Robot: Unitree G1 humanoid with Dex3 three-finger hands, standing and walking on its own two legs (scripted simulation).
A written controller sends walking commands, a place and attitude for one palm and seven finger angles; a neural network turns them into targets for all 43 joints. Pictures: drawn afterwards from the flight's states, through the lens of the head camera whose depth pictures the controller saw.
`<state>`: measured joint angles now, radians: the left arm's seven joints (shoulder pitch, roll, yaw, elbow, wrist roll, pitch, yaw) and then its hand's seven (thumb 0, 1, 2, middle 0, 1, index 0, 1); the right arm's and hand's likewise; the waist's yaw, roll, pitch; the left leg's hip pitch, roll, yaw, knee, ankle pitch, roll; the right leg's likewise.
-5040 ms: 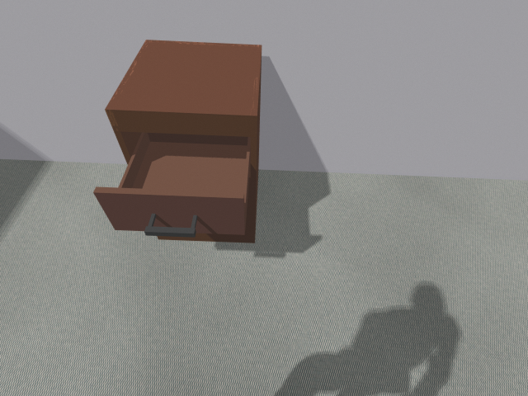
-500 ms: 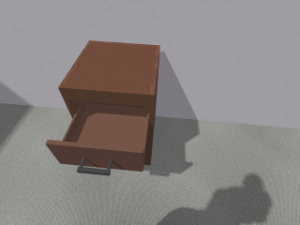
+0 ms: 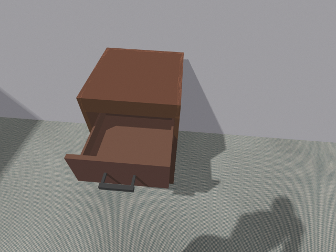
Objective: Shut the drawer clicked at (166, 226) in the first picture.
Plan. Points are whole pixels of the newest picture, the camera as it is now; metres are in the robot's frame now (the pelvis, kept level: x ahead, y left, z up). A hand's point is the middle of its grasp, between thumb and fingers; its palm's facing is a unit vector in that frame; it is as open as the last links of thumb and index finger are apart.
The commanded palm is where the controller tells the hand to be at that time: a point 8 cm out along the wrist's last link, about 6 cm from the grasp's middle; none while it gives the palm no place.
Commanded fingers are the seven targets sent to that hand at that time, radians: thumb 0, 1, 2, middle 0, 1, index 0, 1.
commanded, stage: look again from close up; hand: left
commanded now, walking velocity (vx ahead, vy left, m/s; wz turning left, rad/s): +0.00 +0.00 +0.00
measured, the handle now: (117, 182) +0.40 +0.21 -0.25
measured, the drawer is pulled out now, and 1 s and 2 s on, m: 0.24 0.24 0.24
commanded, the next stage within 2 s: shuffle to correct the standing spot in 0.62 s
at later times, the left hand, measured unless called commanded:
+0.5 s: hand out of the picture +0.00 +0.13 -0.18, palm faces +0.02 -0.99 -0.15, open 7.3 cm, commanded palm none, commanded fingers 0.00 0.90 0.90 -0.20 -0.30 -0.20 -0.30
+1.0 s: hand out of the picture +0.01 +0.15 -0.18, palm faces +0.01 -0.98 -0.21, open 7.4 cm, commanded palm none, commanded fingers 0.00 0.90 0.90 -0.20 -0.30 -0.20 -0.30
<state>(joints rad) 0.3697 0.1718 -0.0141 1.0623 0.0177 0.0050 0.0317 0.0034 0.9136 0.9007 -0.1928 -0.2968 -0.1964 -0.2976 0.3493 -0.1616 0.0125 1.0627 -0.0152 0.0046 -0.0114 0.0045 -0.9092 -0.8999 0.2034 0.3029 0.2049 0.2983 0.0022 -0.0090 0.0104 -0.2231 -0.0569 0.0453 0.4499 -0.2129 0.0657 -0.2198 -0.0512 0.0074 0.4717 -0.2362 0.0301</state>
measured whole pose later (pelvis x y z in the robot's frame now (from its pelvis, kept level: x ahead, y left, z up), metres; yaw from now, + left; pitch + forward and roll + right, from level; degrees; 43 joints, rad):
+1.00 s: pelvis +0.02 -0.02 -0.01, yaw +0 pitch -1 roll +0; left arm 0.34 0.14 -0.02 1.08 0.02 -0.02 0.04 0.00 0.91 0.90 -0.20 -0.30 -0.20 -0.30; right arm 0.32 -0.16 0.02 1.05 -0.02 -0.01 -0.01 0.00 -0.91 -0.90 0.20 0.30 0.20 0.30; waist -0.01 0.03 0.01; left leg -0.25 -0.02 0.02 0.57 -0.31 0.03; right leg -0.23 -0.01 -0.01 0.55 -0.31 0.00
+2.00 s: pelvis +0.04 -0.04 +0.00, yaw +0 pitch -2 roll +1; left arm 0.32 0.15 -0.03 1.08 0.01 -0.02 0.04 0.00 0.91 0.90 -0.19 -0.30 -0.20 -0.30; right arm 0.27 -0.14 0.03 1.14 -0.01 -0.02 -0.03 0.00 -0.91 -0.90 0.20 0.30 0.20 0.30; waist 0.00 -0.01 0.05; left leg -0.13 0.00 0.02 0.41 -0.25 0.00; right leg -0.13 0.00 -0.01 0.44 -0.28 -0.02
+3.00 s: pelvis -0.03 -0.05 -0.14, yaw +2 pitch +18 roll -3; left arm 0.47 0.21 0.11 -0.02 -0.23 -0.61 -0.25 0.02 0.91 0.90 -0.63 -0.76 -0.63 -0.76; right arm 0.07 -0.22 -0.02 0.49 -0.02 -0.23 -0.02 0.01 -0.91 -0.90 0.20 0.30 0.20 0.30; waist 0.06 0.01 -0.16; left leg -1.15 0.01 -0.08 1.41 -0.58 -0.02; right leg -1.08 0.00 -0.12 1.37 -0.61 -0.05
